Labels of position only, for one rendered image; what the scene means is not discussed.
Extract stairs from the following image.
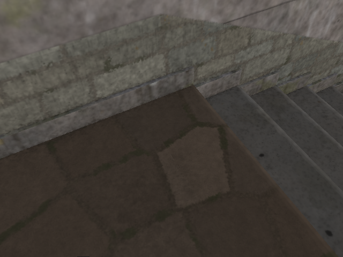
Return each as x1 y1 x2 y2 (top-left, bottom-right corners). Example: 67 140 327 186
206 85 343 257

